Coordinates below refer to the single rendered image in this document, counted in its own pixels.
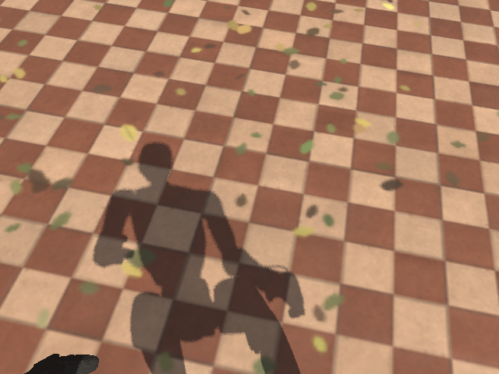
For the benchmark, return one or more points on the left robot hand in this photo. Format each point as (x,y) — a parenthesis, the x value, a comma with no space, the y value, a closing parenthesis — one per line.
(70,364)

